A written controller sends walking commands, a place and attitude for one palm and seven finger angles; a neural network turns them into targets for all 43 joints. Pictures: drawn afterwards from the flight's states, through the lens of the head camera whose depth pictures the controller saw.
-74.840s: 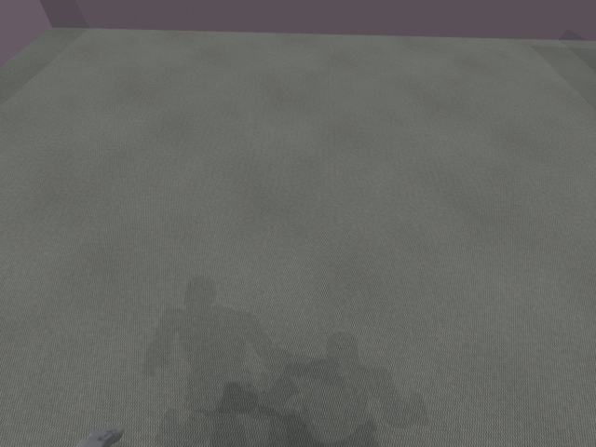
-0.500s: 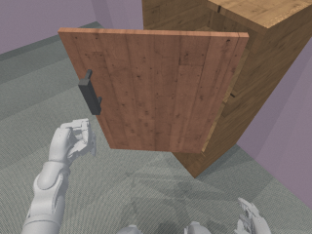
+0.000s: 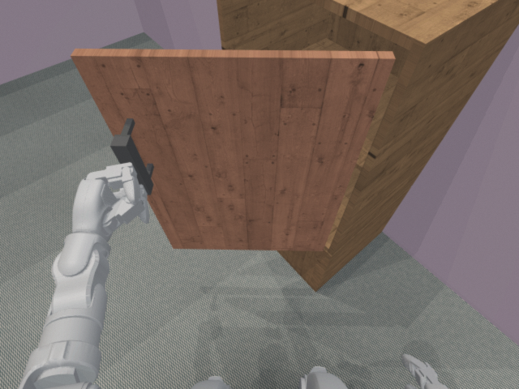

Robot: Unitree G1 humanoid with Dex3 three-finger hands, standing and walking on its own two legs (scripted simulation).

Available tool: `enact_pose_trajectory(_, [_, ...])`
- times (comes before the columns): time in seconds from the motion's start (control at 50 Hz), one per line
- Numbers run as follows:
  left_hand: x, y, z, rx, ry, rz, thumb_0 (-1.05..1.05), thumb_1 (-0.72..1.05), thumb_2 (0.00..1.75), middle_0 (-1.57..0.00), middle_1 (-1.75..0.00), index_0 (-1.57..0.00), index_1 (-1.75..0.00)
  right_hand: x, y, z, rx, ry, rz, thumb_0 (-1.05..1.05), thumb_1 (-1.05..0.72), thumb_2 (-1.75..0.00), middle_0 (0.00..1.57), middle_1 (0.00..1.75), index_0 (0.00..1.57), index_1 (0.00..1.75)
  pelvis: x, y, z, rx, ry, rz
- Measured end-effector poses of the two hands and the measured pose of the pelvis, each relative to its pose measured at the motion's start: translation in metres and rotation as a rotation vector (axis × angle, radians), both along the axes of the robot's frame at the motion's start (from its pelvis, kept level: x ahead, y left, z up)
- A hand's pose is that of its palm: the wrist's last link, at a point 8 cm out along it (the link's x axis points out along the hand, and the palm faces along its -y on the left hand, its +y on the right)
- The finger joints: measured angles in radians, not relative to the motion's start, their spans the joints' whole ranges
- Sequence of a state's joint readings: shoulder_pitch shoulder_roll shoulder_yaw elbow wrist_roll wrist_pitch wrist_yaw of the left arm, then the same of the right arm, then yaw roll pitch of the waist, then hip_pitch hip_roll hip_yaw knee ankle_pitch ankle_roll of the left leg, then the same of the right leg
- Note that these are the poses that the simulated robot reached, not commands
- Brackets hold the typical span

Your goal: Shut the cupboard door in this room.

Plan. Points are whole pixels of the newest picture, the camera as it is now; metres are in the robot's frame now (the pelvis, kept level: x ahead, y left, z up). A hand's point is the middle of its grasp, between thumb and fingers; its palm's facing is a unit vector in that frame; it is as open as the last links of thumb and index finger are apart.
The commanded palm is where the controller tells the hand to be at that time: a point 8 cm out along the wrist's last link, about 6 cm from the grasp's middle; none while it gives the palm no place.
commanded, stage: bring the fist close to the handle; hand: left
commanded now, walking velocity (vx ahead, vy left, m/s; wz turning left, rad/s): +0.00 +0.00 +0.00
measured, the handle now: (137, 157) +0.47 +0.23 +0.06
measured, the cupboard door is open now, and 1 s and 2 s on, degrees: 49 41 29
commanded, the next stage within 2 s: push the door shut along its arc in 0.22 s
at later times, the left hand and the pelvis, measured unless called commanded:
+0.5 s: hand (148, 202) +0.38 +0.19 +0.06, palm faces -0.03 -1.00 -0.04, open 3.1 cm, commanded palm +0.36 +0.23 +0.07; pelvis -0.01 +0.00 +0.00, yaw +1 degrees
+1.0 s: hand (162, 168) +0.44 +0.18 +0.07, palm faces -0.17 -0.98 -0.03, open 3.1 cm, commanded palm +0.43 +0.22 +0.07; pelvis -0.02 +0.01 -0.02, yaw +0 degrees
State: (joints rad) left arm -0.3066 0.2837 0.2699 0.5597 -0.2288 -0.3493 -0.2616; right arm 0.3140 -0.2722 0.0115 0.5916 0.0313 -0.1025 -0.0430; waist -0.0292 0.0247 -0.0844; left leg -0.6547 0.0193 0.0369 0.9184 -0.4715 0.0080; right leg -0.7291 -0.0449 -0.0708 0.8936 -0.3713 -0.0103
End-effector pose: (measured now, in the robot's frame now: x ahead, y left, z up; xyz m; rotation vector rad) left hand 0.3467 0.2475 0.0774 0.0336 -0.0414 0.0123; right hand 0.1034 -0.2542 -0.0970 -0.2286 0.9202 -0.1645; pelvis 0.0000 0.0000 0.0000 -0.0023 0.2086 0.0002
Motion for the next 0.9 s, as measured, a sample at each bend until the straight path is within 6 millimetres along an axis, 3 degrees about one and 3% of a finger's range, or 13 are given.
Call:
enact_pose_trajectory(0.16, [-0.008,0.0,-0.017,-0.022,0.08,0.003,0.01,0.9,0.9,-1.29,-1.5,-1.3,-1.5,-0.001,0.0,0.001,-0.005,0.01,0.004,0.01,-0.91,-0.89,0.2,0.3,0.2,0.3,-0.004,0.001,0.002,0.001,-0.01,0.006])
enact_pose_trajectory(0.32, [-0.001,-0.009,-0.003,-0.004,-0.013,-0.014,0.02,0.9,0.9,-1.3,-1.5,-1.3,-1.5,0.009,0.004,0.0,-0.003,-0.023,0.016,0.01,-0.91,-0.89,0.2,0.3,0.2,0.3,-0.006,0.001,-0.001,-0.001,-0.006,0.007])
enact_pose_trajectory(0.5, [0.01,-0.008,-0.01,0.005,0.064,-0.038,0.01,0.9,0.9,-1.3,-1.5,-1.3,-1.5,0.007,0.007,0.0,0.002,-0.022,0.016,0.01,-0.91,-0.89,0.2,0.3,0.2,0.3,-0.008,0.002,-0.001,0.0,-0.006,0.01])
enact_pose_trajectory(0.62, [0.032,-0.016,0.001,0.008,0.006,-0.089,0.02,0.9,0.9,-1.3,-1.5,-1.3,-1.5,-0.004,0.004,-0.007,-0.012,0.02,0.008,0.01,-0.91,-0.89,0.2,0.3,0.2,0.3,-0.01,0.002,-0.005,-0.002,0.009,0.013])
enact_pose_trajectory(0.9, [0.072,-0.011,-0.008,-0.008,0.065,-0.154,0.01,0.9,0.9,-1.3,-1.5,-1.3,-1.5,-0.054,-0.01,-0.017,-0.052,0.164,-0.058,0.01,-0.91,-0.89,0.2,0.3,0.2,0.3,-0.015,0.003,-0.012,-0.008,0.06,0.008])
